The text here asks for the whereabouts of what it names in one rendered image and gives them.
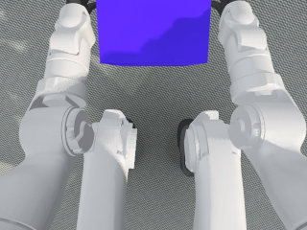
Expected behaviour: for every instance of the right robot foot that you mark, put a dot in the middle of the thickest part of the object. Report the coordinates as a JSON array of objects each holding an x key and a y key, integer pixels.
[{"x": 181, "y": 130}]

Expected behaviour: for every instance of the robot right hand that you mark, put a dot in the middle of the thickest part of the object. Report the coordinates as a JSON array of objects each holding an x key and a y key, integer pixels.
[{"x": 220, "y": 6}]

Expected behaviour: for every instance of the robot left hand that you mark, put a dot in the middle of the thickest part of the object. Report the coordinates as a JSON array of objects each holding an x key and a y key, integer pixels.
[{"x": 90, "y": 7}]

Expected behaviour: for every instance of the robot left shin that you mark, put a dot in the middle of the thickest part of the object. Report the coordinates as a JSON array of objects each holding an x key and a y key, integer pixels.
[{"x": 109, "y": 114}]

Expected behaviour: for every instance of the right robot upper arm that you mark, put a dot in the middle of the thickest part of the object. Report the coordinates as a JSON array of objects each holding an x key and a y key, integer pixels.
[{"x": 271, "y": 135}]

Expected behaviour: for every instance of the robot right forearm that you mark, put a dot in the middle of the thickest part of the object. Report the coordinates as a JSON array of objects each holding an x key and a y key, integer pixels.
[{"x": 248, "y": 58}]

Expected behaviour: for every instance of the carton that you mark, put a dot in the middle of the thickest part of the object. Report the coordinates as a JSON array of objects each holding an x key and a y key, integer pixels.
[{"x": 153, "y": 32}]

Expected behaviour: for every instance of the robot left forearm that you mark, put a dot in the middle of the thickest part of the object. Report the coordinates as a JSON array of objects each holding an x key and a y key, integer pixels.
[{"x": 67, "y": 63}]

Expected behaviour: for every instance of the left robot upper arm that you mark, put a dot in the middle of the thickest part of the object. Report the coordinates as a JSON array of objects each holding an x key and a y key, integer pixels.
[{"x": 53, "y": 139}]

